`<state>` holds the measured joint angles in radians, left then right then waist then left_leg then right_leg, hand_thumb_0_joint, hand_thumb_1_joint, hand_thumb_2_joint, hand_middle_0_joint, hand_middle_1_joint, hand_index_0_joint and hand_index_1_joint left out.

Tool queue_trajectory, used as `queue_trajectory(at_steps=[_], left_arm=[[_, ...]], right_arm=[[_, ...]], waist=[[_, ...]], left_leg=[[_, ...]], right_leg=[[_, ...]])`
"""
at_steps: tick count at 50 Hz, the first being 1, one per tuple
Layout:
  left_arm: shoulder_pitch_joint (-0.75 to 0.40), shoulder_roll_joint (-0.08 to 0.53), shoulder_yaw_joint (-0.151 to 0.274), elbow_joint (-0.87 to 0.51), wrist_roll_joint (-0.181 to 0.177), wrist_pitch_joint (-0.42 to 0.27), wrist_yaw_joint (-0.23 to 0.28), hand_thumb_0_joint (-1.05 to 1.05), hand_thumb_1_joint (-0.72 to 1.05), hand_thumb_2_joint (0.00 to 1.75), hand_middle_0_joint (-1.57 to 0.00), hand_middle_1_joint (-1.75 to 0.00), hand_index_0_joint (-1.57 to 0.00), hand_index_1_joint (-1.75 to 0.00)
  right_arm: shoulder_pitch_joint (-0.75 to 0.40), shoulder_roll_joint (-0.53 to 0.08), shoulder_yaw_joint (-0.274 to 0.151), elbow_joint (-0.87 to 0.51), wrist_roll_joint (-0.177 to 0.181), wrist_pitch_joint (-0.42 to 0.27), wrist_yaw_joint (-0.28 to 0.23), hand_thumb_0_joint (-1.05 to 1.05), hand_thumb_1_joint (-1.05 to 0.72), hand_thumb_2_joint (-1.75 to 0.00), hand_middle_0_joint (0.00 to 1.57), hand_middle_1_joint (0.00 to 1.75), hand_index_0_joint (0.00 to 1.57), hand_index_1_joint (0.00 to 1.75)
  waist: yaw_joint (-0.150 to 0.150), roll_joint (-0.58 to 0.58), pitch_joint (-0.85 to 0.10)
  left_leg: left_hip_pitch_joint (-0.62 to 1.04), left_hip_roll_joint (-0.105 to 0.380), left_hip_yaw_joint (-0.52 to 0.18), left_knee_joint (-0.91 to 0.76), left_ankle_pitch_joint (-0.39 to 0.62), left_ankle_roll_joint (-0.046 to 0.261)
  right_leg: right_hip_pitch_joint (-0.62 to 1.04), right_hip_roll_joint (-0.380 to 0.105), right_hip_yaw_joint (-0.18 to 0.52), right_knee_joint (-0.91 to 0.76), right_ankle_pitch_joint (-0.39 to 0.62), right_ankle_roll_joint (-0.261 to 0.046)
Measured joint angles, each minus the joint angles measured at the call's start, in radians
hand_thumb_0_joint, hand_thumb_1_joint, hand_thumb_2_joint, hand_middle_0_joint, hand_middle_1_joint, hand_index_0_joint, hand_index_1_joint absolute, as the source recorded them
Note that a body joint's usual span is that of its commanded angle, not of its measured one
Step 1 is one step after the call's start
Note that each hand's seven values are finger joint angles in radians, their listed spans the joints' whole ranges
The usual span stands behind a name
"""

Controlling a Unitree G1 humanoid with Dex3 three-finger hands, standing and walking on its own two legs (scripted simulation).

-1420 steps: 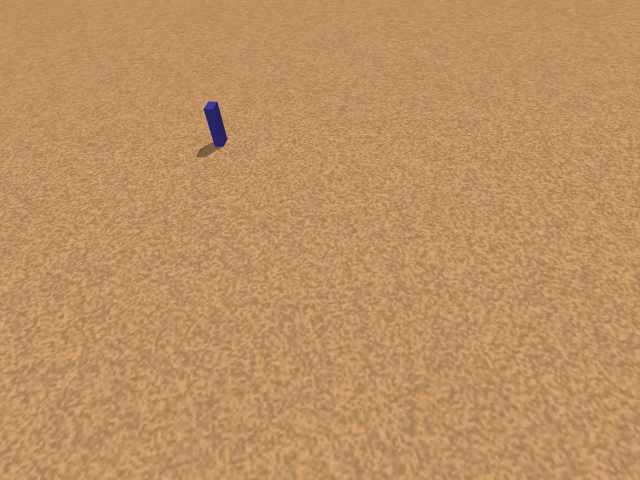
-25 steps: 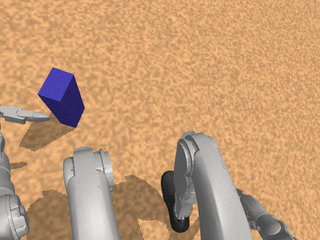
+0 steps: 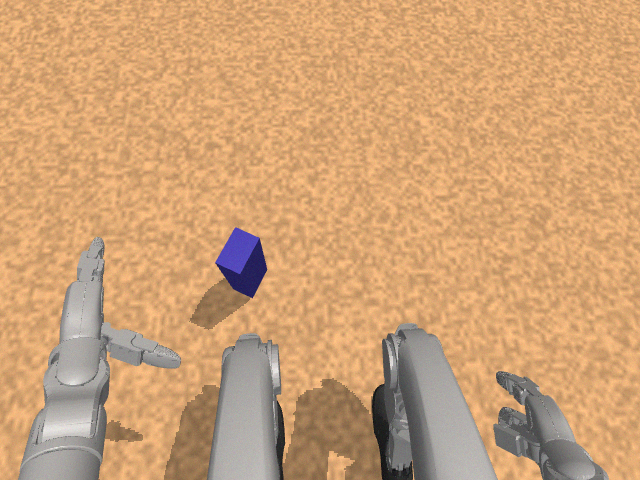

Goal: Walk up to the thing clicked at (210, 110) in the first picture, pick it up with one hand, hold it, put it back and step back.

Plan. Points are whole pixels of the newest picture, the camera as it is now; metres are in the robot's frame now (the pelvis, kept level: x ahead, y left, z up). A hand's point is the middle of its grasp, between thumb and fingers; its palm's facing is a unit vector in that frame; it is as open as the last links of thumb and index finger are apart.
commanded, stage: home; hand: left
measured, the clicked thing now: (244, 266) +0.47 +0.17 -0.39
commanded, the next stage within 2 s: none
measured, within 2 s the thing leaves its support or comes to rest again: neither
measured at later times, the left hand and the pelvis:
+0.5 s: hand (87, 372) +0.25 +0.21 +0.11, palm faces +0.15 -0.94 -0.32, open 17.3 cm; pelvis +0.06 +0.00 +0.19, yaw +3 degrees
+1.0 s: hand (61, 421) +0.22 +0.19 +0.16, palm faces +0.17 -0.94 -0.28, open 17.3 cm; pelvis +0.07 +0.00 +0.21, yaw +4 degrees
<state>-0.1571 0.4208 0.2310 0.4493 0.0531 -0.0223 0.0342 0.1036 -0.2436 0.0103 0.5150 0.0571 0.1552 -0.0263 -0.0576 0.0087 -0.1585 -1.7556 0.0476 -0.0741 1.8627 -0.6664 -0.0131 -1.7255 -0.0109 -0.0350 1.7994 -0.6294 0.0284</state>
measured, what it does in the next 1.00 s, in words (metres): rises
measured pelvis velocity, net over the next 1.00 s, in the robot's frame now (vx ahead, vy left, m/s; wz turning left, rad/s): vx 0.07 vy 0.00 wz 0.07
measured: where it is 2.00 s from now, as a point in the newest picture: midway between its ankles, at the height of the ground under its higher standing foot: (332, 463)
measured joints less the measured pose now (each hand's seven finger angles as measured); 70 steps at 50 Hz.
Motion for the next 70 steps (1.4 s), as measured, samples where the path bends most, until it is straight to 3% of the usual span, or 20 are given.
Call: queue_trajectory(at_steps=[7,15,25,32,44,70], left_arm=[[0.110,-0.041,-0.040,-0.039,-0.021,0.071,0.065,-0.01,-0.53,0.07,-0.06,-0.05,-0.07,-0.06],[0.242,-0.111,-0.119,-0.087,-0.046,0.153,0.101,-0.01,-0.52,0.07,-0.06,-0.05,-0.06,-0.06],[0.463,-0.178,-0.208,-0.284,-0.071,0.256,0.134,-0.01,-0.52,0.07,-0.06,-0.05,-0.06,-0.06],[0.607,-0.197,-0.252,-0.442,-0.075,0.293,0.135,-0.01,-0.52,0.07,-0.06,-0.05,-0.06,-0.06],[0.637,-0.215,-0.249,-0.472,-0.064,0.295,0.115,-0.01,-0.52,0.07,-0.06,-0.05,-0.06,-0.06],[0.623,-0.220,-0.242,-0.445,-0.061,0.292,0.107,-0.01,-0.49,0.09,-0.06,-0.06,-0.06,-0.07]], right_arm=[[0.016,0.007,-0.005,-0.011,-0.002,-0.064,-0.055,0.01,-0.90,-0.90,0.21,0.30,0.20,0.30],[0.076,0.009,-0.005,-0.008,-0.003,-0.123,-0.078,0.01,-0.90,-0.90,0.21,0.30,0.20,0.30],[0.167,0.032,0.013,-0.023,0.000,-0.163,-0.120,0.01,-0.90,-0.90,0.21,0.30,0.20,0.30],[0.192,0.037,0.019,-0.047,-0.006,-0.199,-0.144,0.01,-0.90,-0.90,0.21,0.30,0.20,0.30],[0.162,0.037,0.023,-0.055,-0.031,-0.255,-0.146,0.01,-0.90,-0.90,0.21,0.30,0.20,0.30],[0.176,0.038,0.014,-0.003,-0.041,-0.268,-0.144,0.01,-0.90,-0.90,0.21,0.30,0.20,0.30]], waist=[[-0.003,-0.008,-0.019],[0.002,0.005,-0.024],[0.006,0.020,-0.006],[0.017,0.043,-0.006],[0.039,0.022,0.053],[0.028,0.026,0.050]], left_leg=[[0.264,0.003,0.005,-0.228,0.030,-0.012],[0.550,0.003,0.014,-0.457,0.073,-0.011],[0.882,0.001,0.032,-0.721,0.142,-0.004],[1.025,-0.003,0.043,-0.824,0.169,0.003],[1.086,-0.010,0.037,-0.872,0.192,-0.001],[1.132,-0.004,0.037,-0.897,0.182,-0.005]], right_leg=[[0.262,-0.002,-0.011,-0.218,0.021,-0.015],[0.552,-0.004,-0.015,-0.450,0.063,-0.014],[0.887,-0.006,-0.011,-0.720,0.136,-0.007],[1.029,-0.010,-0.005,-0.825,0.165,-0.001],[1.091,-0.015,-0.013,-0.865,0.179,-0.004],[1.138,-0.010,-0.014,-0.894,0.172,-0.006]])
